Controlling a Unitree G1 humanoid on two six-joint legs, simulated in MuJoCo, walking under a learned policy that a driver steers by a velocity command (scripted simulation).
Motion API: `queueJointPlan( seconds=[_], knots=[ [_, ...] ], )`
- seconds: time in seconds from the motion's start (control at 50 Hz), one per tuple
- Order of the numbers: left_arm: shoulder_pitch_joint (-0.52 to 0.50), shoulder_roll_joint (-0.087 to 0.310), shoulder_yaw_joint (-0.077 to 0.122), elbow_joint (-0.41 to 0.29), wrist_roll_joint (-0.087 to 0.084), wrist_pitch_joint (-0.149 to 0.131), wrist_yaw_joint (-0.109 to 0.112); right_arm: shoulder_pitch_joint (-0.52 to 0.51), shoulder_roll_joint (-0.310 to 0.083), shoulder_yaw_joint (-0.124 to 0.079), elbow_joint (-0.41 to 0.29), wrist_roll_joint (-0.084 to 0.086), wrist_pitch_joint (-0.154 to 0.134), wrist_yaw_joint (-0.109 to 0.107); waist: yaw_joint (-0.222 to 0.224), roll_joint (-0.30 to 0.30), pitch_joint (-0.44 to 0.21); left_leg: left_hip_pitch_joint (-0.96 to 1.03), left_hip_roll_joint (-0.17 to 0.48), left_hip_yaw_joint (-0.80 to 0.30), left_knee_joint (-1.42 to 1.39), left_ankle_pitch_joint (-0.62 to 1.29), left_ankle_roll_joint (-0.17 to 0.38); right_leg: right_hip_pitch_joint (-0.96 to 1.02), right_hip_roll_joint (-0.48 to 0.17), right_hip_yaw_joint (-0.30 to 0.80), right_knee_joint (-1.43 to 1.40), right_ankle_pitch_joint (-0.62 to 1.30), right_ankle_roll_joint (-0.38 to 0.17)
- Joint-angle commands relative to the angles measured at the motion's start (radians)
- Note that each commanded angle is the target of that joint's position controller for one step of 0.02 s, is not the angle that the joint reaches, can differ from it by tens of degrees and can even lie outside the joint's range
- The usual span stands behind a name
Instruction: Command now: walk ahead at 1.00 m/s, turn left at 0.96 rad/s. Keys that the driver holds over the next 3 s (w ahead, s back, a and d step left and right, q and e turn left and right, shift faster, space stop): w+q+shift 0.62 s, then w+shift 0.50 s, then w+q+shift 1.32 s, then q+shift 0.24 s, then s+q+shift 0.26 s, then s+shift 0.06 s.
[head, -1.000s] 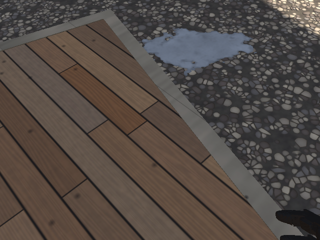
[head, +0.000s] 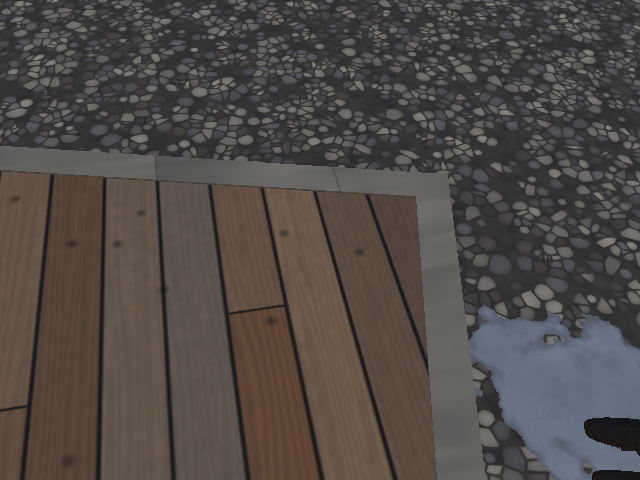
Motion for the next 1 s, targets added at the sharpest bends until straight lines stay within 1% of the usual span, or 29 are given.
queueJointPlan(
  seconds=[0.02, 0.06, 0.08, 0.1, 0.12, 0.14, 0.16, 0.18, 0.2, 0.22, 0.24, 0.26, 0.32, 0.38, 0.46, 0.5, 0.52, 0.54, 0.56, 0.58, 0.6, 0.62, 0.64, 0.66, 0.72, 0.82, 0.92, 0.96, 1.0],
  knots=[
    [-0.148, 0.153, 0.013, -0.109, 0.002, -0.025, 0.001, -0.062, -0.011, 0.009, -0.067, -0.001, -0.018, 0.028, -0.09, -0.025, 0.093, 0.26, -0.082, 0.099, -0.17, 0.1, 0.044, -0.219, -0.232, -0.002, -0.081, 0.893, -0.099],
    [-0.115, 0.217, 0.025, -0.109, 0.004, -0.001, 0.012, 0.012, -0.076, -0.021, -0.063, 0.014, -0.016, 0.032, -0.169, -0.127, 0.007, 0.39, -0.176, 0.168, -0.168, -0.026, 0.075, -0.118, -0.258, -0.02, 0.141, 1.42, -0.084],
    [-0.138, 0.239, 0.031, -0.123, 0.003, 0.013, 0.015, 0.171, -0.123, -0.047, -0.029, 0.02, -0.006, 0.029, -0.261, -0.163, -0.074, 0.565, -0.204, 0.165, -0.152, -0.089, 0.106, -0.144, -0.279, -0.014, 0.35, 1.574, -0.09],
    [-0.185, 0.23, 0.027, -0.149, 0.002, 0.014, 0.015, 0.433, -0.192, -0.087, 0.045, 0.018, 0.007, 0.017, -0.388, -0.135, -0.187, 0.915, -0.203, 0.1, -0.204, -0.061, 0.157, -0.317, -0.264, 0.006, 0.659, 1.502, -0.084],
    [-0.166, 0.113, -0.006, -0.146, 0.008, -0.001, 0.008, 0.523, -0.21, -0.092, 0.101, 0.031, 0.023, -0.006, -0.372, 0.057, -0.167, 1.151, -0.126, -0.068, -0.249, -0.084, 0.201, -0.603, -0.113, 0.024, 1.077, 0.454, -0.044],
    [-0.023, -0.01, -0.055, -0.235, -0.004, -0.044, -0.008, 0.39, -0.283, -0.086, 0.034, 0.002, 0.003, -0.008, -0.166, 0.351, -0.315, 1.366, 0.098, -0.71, -0.443, -0.41, 0.422, -0.973, 0.043, 0.196, 1.418, -0.18, -0.02],
    [-0.161, 0.115, -0.042, -0.264, -0.023, -0.082, -0.018, 0.408, -0.199, -0.077, 0.002, -0.014, -0.011, -0.011, -0.267, 0.152, -0.393, 1.34, 0.139, -0.914, -0.644, -0.704, 0.393, -1.029, -0.007, 0.361, 1.356, -0.059, -0.066],
    [-0.266, 0.124, -0.038, -0.299, -0.05, -0.094, -0.016, 0.389, -0.18, -0.07, 0.014, -0.026, -0.03, -0.011, -0.245, 0.035, -0.215, 1.176, 0.13, -0.886, -0.72, -0.703, 0.341, -1.054, -0.035, 0.347, 1.257, 0.007, -0.083],
    [-0.277, 0.097, -0.046, -0.29, -0.034, -0.096, -0.007, 0.326, -0.168, -0.065, 0.018, -0.028, -0.048, -0.006, -0.176, -0.12, -0.111, 0.98, 0.103, -0.815, -0.73, -0.583, 0.314, -0.99, -0.072, 0.35, 1.154, 0.058, -0.078],
    [-0.247, 0.082, -0.045, -0.27, -0.011, -0.087, -0.001, 0.26, -0.149, -0.059, 0.011, -0.037, -0.057, -0.007, -0.119, -0.136, -0.064, 0.831, 0.058, -0.72, -0.714, -0.459, 0.306, -0.908, -0.1, 0.362, 1.084, 0.079, -0.062],
    [-0.203, 0.086, -0.041, -0.254, -0.005, -0.067, -0.004, 0.216, -0.123, -0.049, 0.002, -0.047, -0.061, -0.014, -0.075, -0.091, -0.037, 0.716, 0.01, -0.641, -0.718, -0.388, 0.307, -0.84, -0.117, 0.374, 1.038, 0.09, -0.041],
    [-0.195, 0.09, -0.036, -0.248, 0.0, -0.049, -0.005, 0.194, -0.094, -0.04, 0.007, -0.038, -0.059, -0.018, -0.059, -0.069, -0.005, 0.641, -0.021, -0.577, -0.733, -0.348, 0.303, -0.813, -0.129, 0.366, 0.976, 0.087, -0.018],
    [-0.341, 0.041, -0.051, -0.305, 0.026, -0.033, -0.003, 0.209, -0.077, -0.033, 0.037, -0.009, -0.058, -0.048, -0.092, -0.055, 0.085, 0.427, -0.1, -0.416, -0.763, -0.213, 0.278, -0.739, -0.116, 0.291, 0.713, 0.236, 0.035],
    [-0.481, -0.02, -0.065, -0.357, 0.016, -0.042, -0.018, 0.244, -0.112, -0.05, 0.069, 0.001, -0.047, -0.068, -0.165, -0.021, 0.069, 0.297, -0.157, -0.343, -0.744, -0.257, 0.196, -0.519, -0.047, 0.244, 0.424, 0.54, 0.052],
    [-0.508, 0.061, -0.028, -0.371, -0.038, -0.047, -0.018, 0.294, -0.098, -0.057, 0.107, 0.019, -0.043, -0.077, -0.178, 0.053, 0.041, 0.522, -0.106, -0.462, -0.638, -0.355, 0.145, -0.498, -0.053, 0.341, 0.275, 0.533, 0.056],
    [-0.41, 0.103, -0.002, -0.351, -0.048, -0.051, -0.017, 0.298, -0.097, -0.061, 0.118, 0.008, -0.027, -0.076, -0.117, 0.084, -0.008, 0.639, -0.07, -0.493, -0.513, -0.186, 0.12, -0.436, -0.055, 0.331, 0.287, 0.396, 0.033],
    [-0.237, 0.139, 0.025, -0.318, -0.055, -0.048, -0.01, 0.281, -0.087, -0.054, 0.113, -0.011, -0.021, -0.066, -0.018, 0.08, -0.109, 0.648, -0.105, -0.454, -0.315, -0.021, 0.083, -0.27, -0.06, 0.305, 0.311, 0.322, 0.009],
    [0.006, 0.158, 0.032, -0.284, -0.051, -0.037, 0.003, 0.257, -0.019, -0.025, 0.086, -0.044, -0.018, -0.054, 0.094, 0.045, -0.302, 0.49, -0.138, -0.398, 0.009, -0.044, 0.046, 0.075, -0.162, 0.38, 0.423, 0.168, -0.015],
    [0.051, 0.262, 0.04, -0.259, 0.011, -0.031, -0.009, 0.483, 0.134, 0.018, 0.04, 0.018, -0.03, -0.044, -0.06, -0.494, -0.477, 0.153, -0.264, -0.291, 0.417, -0.595, 0.0, 0.38, -0.437, 1.009, 0.164, -0.302, -0.188],
    [-0.011, 0.189, 0.031, -0.278, 0.009, -0.026, -0.023, 0.436, 0.045, 0.023, 0.047, 0.06, -0.026, -0.055, -0.04, -0.515, -0.4, 0.002, -0.153, -0.231, 0.547, -0.495, -0.002, 0.302, -0.473, 1.214, 0.026, -0.615, -0.194],
    [-0.078, 0.112, 0.015, -0.293, -0.003, -0.02, -0.014, 0.293, -0.045, 0.003, 0.041, 0.039, -0.019, -0.058, -0.002, -0.339, -0.235, -0.031, -0.123, -0.178, 0.567, -0.403, -0.008, 0.154, -0.429, 1.038, 0.013, -0.501, -0.164],
    [-0.101, 0.095, 0.01, -0.275, 0.003, -0.01, -0.01, 0.217, -0.072, -0.006, 0.033, 0.012, -0.014, -0.059, -0.004, -0.162, -0.147, -0.002, -0.083, -0.151, 0.532, -0.356, -0.007, 0.031, -0.387, 0.859, 0.028, -0.293, -0.144],
    [-0.105, 0.087, 0.007, -0.247, 0.013, -0.005, -0.01, 0.156, -0.059, -0.006, 0.014, -0.012, -0.018, -0.054, -0.016, -0.096, -0.075, 0.035, -0.051, -0.143, 0.473, -0.327, 0.0, -0.086, -0.341, 0.728, 0.034, -0.125, -0.144],
    [-0.122, 0.063, -0.003, -0.224, 0.022, -0.011, -0.008, 0.155, -0.036, -0.006, 0.009, -0.007, -0.015, -0.045, -0.052, -0.117, -0.039, 0.088, -0.019, -0.159, 0.421, -0.304, 0.007, -0.176, -0.309, 0.636, 0.021, -0.033, -0.148],
    [-0.121, -0.008, -0.022, -0.167, -0.006, -0.025, -0.024, 0.159, 0.026, 0.008, 0.014, 0.018, 0.002, -0.037, -0.097, -0.137, 0.014, 0.098, -0.001, -0.167, 0.338, -0.328, 0.022, -0.255, -0.281, 0.502, -0.034, 0.05, -0.176],
    [-0.077, 0.049, -0.01, -0.119, 0.0, -0.033, -0.021, 0.024, 0.023, 0.019, -0.01, -0.001, -0.016, -0.017, -0.107, -0.051, 0.123, -0.036, -0.038, -0.173, 0.101, -0.085, 0.009, -0.255, -0.296, 0.314, -0.137, 0.242, -0.209],
    [0.051, 0.087, -0.021, -0.044, -0.025, -0.019, -0.012, -0.193, 0.044, 0.034, -0.077, -0.006, -0.053, 0.027, -0.051, -0.042, 0.165, 0.134, -0.071, -0.001, -0.234, 0.069, 0.038, -0.191, -0.286, 0.142, -0.226, 0.505, -0.177],
    [0.067, 0.132, -0.02, -0.027, -0.022, -0.004, -0.007, -0.204, 0.015, 0.019, -0.093, -0.006, -0.059, 0.032, -0.08, -0.118, 0.116, 0.235, -0.142, 0.071, -0.287, -0.008, 0.062, -0.097, -0.299, 0.1, -0.13, 0.976, -0.169],
    [0.074, 0.173, -0.017, -0.002, -0.01, 0.015, 0.006, -0.051, -0.063, -0.02, -0.081, -0.002, -0.045, 0.017, -0.2, -0.242, -0.021, 0.439, -0.2, 0.082, -0.287, -0.126, 0.104, -0.019, -0.333, 0.094, 0.119, 1.436, -0.156]
  ],
)
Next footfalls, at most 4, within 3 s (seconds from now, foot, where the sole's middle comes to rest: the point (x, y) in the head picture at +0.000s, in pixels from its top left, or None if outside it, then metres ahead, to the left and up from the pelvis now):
0.12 left None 0.32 0.08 -0.76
0.54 right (361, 352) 0.77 0.00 -0.76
1.04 left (163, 274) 0.91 0.50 -0.76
1.52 right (134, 149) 1.39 0.73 -0.79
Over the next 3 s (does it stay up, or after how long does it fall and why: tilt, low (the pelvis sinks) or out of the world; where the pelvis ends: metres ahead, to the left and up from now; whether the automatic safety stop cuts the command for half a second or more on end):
stays up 1.25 1.67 0.01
